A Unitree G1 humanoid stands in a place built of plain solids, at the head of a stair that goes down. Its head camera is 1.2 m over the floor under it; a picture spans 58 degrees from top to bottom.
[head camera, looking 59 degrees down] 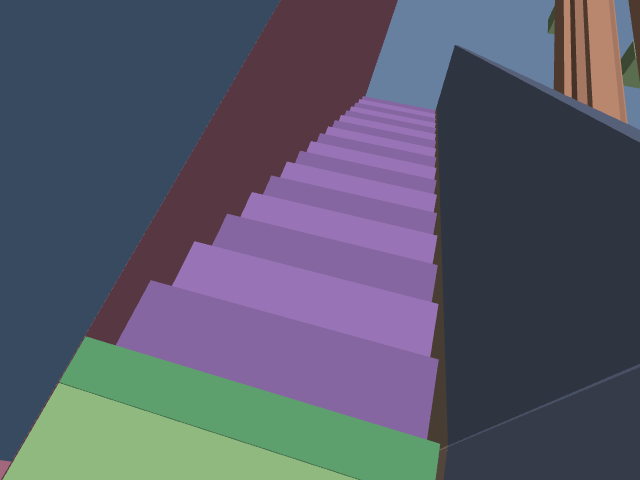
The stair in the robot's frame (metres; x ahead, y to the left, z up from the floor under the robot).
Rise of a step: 0.17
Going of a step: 0.27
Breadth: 1.02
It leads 16 degrees to the right of straight ahead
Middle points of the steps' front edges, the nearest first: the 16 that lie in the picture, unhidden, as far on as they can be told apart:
0.26 0.18 0.00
0.52 0.11 -0.17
0.78 0.03 -0.34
1.04 -0.04 -0.52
1.30 -0.12 -0.69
1.56 -0.19 -0.86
1.82 -0.26 -1.03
2.08 -0.34 -1.20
2.34 -0.41 -1.38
2.60 -0.49 -1.55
2.86 -0.56 -1.72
3.12 -0.64 -1.89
3.38 -0.71 -2.07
3.64 -0.79 -2.24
3.90 -0.86 -2.41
4.16 -0.93 -2.58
